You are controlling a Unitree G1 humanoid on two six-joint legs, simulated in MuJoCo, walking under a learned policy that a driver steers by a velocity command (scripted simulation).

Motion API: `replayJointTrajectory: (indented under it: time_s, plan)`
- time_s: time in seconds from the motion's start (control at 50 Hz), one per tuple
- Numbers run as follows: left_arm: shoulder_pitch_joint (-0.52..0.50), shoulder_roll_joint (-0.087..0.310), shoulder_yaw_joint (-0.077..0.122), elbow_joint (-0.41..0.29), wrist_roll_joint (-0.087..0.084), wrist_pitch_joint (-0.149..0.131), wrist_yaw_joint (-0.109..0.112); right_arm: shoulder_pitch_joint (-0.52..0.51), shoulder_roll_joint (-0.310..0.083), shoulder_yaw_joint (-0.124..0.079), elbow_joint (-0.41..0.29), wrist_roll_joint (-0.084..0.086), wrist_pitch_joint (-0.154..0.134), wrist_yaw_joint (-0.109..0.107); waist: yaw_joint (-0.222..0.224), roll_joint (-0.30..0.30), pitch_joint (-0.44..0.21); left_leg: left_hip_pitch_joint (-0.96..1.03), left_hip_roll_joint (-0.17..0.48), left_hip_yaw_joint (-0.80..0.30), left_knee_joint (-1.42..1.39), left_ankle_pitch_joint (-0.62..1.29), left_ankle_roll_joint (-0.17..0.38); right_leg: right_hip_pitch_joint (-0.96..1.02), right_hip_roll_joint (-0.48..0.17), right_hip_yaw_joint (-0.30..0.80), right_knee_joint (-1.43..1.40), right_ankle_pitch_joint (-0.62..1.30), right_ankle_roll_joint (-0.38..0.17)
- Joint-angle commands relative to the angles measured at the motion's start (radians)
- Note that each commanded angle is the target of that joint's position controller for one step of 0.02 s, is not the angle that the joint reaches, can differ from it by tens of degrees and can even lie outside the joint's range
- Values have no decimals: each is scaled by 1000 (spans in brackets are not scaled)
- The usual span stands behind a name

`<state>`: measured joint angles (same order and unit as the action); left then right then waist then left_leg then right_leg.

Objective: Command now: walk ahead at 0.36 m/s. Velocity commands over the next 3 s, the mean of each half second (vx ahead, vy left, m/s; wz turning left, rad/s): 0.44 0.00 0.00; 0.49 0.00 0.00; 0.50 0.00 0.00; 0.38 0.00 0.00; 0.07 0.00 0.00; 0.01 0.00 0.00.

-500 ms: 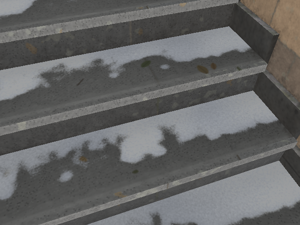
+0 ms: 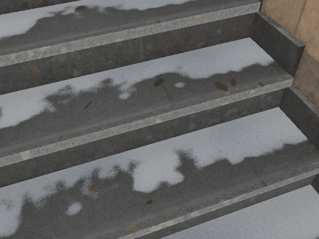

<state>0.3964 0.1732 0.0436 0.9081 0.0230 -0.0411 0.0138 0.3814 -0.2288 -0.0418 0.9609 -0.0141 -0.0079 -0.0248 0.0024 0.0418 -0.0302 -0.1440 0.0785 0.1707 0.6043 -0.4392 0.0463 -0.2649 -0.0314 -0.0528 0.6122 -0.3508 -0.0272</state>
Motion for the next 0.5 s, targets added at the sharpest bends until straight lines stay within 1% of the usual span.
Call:
replayJointTrajectory:
  time_s: [0.02, 0.04, 0.06, 0.08, 0.1, 0.12, 0.14, 0.16, 0.18, 0.2, 0.22, 0.24, 0.26, 0.28, 0.3, 0.32, 0.34, 0.36, 0.38, 0.4, 0.42, 0.44, 0.46, 0.48, 0.5]
  plan:
    - [310, 174, 51, 39, -1, 7, 21, -131, -26, 8, -126, 7, -47, 24, 129, -457, 109, -518, -89, -27, 368, -9, 43, 325, -262, 588, -469, -126, -271]
    - [324, 165, 47, 38, 11, 6, 31, -170, -21, 5, -138, 4, -58, 36, 142, -371, 107, -627, -80, -74, 643, -42, 43, 359, -313, 620, -469, 42, -326]
    - [285, 168, 49, 29, 30, -2, 34, -209, -6, 4, -153, 9, -67, 41, 123, -220, 83, -701, -59, -112, 924, -47, 38, 360, -333, 575, -429, 181, -351]
    - [240, 192, 55, 25, 41, -18, 32, -250, 28, 12, -194, 16, -72, 37, 93, -158, 60, -799, -27, -163, 1162, -59, 46, 357, -340, 514, -410, 226, -342]
    - [237, 178, 55, 38, 47, -39, 20, -327, 46, 19, -250, 7, -69, 28, 93, -123, 28, -922, -12, -192, 1344, -89, 63, 400, -341, 470, -401, 179, -320]
    - [257, 138, 44, 59, 45, -53, 10, -397, 61, 22, -301, 1, -62, 14, 97, -115, 44, -1062, -14, -228, 1515, -148, 85, 419, -344, 432, -388, 162, -278]
    - [279, 102, 33, 78, 45, -62, 6, -458, 86, 33, -355, -4, -54, 2, 99, -102, 49, -1201, -19, -263, 1642, -224, 107, 440, -346, 403, -379, 111, -241]
    - [288, 77, 23, 91, 39, -69, 7, -533, 108, 47, -407, -10, -52, 0, 107, -101, 77, -1336, -14, -299, 1690, -275, 124, 453, -357, 386, -396, 19, -205]
    - [293, 66, 16, 111, 39, -74, 8, -582, 149, 65, -452, -3, -49, -3, 103, -120, 114, -1451, -21, -320, 1797, -326, 135, 426, -382, 378, -426, -44, -193]
    - [274, 75, 12, 118, 35, -83, 6, -616, 164, 78, -497, 6, -44, -9, 78, -121, 151, -1500, -12, -325, 1792, -344, 140, 374, -392, 345, -477, -125, -169]
    - [219, 87, 7, 121, 21, -83, 5, -655, 178, 95, -541, 14, -34, -15, 31, -94, 203, -1455, -2, -317, 1712, -334, 144, 220, -370, 282, -538, -165, -125]
    - [113, 111, -3, 113, -10, -76, 0, -643, 134, 100, -579, 31, -25, -11, -42, -74, 258, -1259, 45, -203, 1339, -273, 120, 14, -291, 152, -679, -243, -90]
    - [30, 111, -14, 81, -40, -68, 14, -554, 99, 102, -569, 30, -6, 10, -82, -54, 243, -829, 55, -93, 1038, -86, 111, -290, -215, 59, -834, -41, -128]
    - [-101, 127, -23, 28, -65, -72, 17, -406, 109, 97, -511, 50, 1, 26, -128, -51, 167, -352, 15, -27, 912, 68, 117, -536, -168, -50, -867, 232, -149]
    - [-80, 211, -8, 10, -92, -82, 5, -263, 58, 67, -449, 53, 12, 14, -152, -118, 17, -131, -71, 43, 930, 52, 106, -417, -152, -93, -699, 920, -176]
    - [-101, 317, 22, 5, -91, -101, -3, -8, 18, 33, -357, 33, 21, 4, -260, -193, -171, 11, -112, 40, 900, 48, 106, -216, -180, -105, -437, 1499, -163]
    - [-128, 378, 61, 8, -103, -106, -14, 150, -26, 7, -306, 19, 12, -8, -348, -216, -280, 85, -136, 14, 707, 99, 88, -69, -166, -75, -151, 1642, -114]
    - [-111, 351, 76, 7, -88, -106, -36, 146, -96, -17, -309, -16, 6, -18, -338, -176, -274, 15, -165, -141, 390, -75, 93, 13, -140, 8, 210, 1470, -86]
    - [-77, 128, 38, -50, -23, -100, -74, 93, -230, -45, -259, -44, 0, -27, -178, 257, -170, -54, 86, -671, -2, -15, 100, -265, 85, 89, 678, 292, -23]
    - [39, -16, 25, -95, 25, -93, -81, 7, -237, -58, -267, 15, -2, -34, -83, 378, -221, -114, 206, -1055, -342, -32, 47, -414, 193, 354, 1122, 157, -26]
    - [44, -53, 16, -147, 49, -83, -79, -119, -179, -45, -271, 19, -16, -17, 16, 267, -141, -214, 217, -1038, -349, -336, 21, -526, 152, 339, 1277, 228, -31]
    - [-5, -55, 9, -178, 66, -78, -77, -210, -74, -21, -227, 14, -32, -2, 78, 116, 12, -329, 179, -933, -285, -503, 26, -623, 95, 210, 1302, 341, -43]
    - [-45, -67, -6, -193, 74, -76, -58, -222, -7, -17, -180, 9, -53, 14, 93, 46, 71, -386, 144, -766, -179, -370, 9, -666, 73, 200, 1313, 444, -60]
    - [-66, -77, -17, -207, 67, -60, -47, -207, 51, -6, -129, 2, -69, 23, 102, 63, 59, -405, 103, -624, -139, -244, 23, -682, 62, 187, 1352, 450, -74]
    - [-100, -89, -26, -218, 52, -43, -44, -178, 100, 4, -79, -9, -81, 32, 102, 71, 52, -399, 91, -548, -137, -181, 41, -730, 67, 182, 1430, 426, -88]
